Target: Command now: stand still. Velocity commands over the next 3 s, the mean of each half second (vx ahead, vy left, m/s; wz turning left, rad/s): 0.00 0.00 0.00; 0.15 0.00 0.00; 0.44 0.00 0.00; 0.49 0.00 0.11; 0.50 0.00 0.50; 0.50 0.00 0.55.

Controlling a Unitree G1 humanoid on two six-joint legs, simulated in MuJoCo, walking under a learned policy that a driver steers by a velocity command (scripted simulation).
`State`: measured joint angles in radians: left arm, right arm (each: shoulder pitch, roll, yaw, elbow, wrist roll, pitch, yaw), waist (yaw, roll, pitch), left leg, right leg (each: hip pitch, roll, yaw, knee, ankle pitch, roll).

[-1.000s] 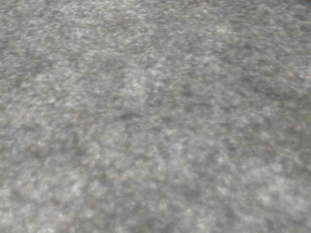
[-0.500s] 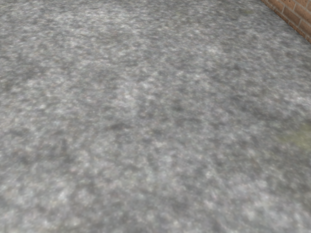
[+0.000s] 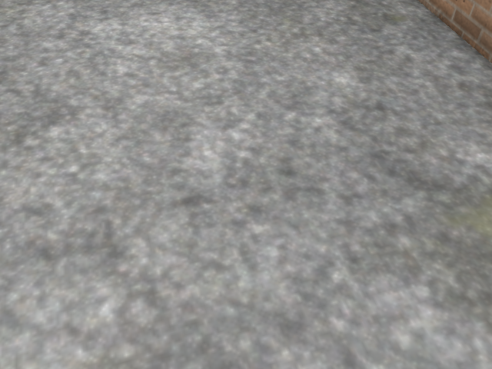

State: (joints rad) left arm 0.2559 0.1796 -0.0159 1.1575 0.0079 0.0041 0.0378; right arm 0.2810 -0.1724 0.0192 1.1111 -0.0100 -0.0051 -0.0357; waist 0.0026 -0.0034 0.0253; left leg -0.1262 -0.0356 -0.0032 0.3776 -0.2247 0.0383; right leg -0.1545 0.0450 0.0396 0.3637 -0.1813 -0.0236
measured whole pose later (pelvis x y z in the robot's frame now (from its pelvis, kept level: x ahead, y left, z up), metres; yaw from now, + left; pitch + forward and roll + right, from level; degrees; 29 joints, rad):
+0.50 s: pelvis +0.01 +0.01 +0.00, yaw +0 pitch -1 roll +0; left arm 0.29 0.14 -0.02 1.19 0.01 0.00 0.05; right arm 0.32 -0.14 0.02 1.15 -0.01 -0.01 -0.04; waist 0.00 0.00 0.02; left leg -0.13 -0.05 0.00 0.39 -0.24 0.05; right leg -0.16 0.03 0.04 0.38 -0.20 -0.01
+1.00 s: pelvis +0.07 -0.02 -0.01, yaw +0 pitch +0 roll +0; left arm 0.27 0.16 0.02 1.07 0.02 -0.06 0.00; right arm 0.47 -0.19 -0.05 1.15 -0.02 -0.03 -0.03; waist -0.03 0.04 -0.02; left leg -0.07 -0.02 -0.02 0.40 -0.34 0.04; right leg -0.30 0.00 -0.07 0.58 -0.34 -0.07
